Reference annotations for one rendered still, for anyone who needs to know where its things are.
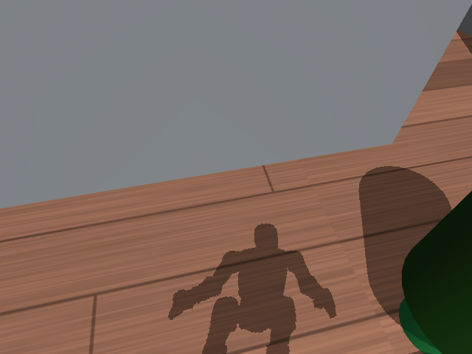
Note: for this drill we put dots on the potted plant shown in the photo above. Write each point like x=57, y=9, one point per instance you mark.
x=436, y=313

